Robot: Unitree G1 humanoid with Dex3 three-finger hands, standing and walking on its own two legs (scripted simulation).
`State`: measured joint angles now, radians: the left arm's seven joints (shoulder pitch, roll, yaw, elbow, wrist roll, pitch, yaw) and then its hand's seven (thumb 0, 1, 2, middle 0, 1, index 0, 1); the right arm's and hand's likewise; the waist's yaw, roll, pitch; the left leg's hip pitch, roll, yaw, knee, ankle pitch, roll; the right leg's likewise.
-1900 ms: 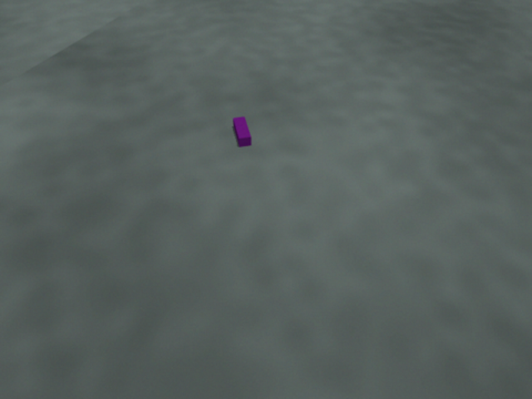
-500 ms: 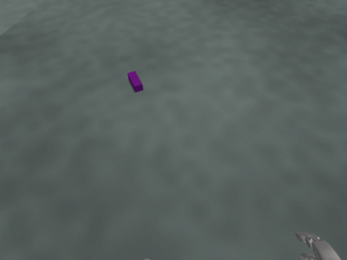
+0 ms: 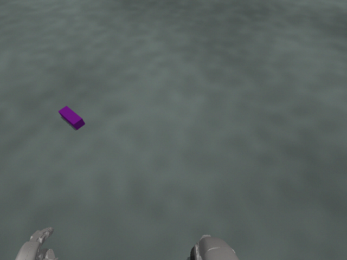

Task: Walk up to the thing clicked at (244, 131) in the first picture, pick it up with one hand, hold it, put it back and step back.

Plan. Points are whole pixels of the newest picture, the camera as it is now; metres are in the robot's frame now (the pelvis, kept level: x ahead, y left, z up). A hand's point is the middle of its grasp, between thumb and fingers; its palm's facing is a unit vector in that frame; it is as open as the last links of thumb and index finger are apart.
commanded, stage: walk up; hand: left
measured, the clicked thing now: (71, 117) +1.20 +0.63 -0.71
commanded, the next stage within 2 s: none
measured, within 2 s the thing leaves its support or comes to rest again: neither
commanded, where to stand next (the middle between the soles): +0.73 +0.74 m, yaw -47 degrees
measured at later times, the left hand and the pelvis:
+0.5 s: hand out of the picture +0.36 +0.51 -0.13, palm faces -0.29 -0.80 -0.52, open 7.4 cm; pelvis +0.20 +0.22 +0.01, yaw -15 degrees
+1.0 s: hand out of the picture +0.55 +0.66 -0.11, palm faces -0.37 -0.70 -0.61, open 7.4 cm; pelvis +0.37 +0.39 -0.01, yaw -26 degrees
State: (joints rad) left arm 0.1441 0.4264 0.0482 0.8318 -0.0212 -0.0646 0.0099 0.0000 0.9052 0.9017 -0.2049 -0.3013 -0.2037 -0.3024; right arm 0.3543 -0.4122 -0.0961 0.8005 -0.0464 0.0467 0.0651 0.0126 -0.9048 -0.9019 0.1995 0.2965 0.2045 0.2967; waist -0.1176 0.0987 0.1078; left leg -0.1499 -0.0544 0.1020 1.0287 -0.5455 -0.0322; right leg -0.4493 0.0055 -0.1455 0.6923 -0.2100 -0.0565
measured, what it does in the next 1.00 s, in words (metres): steps to the left, turning right: left foot, then right foot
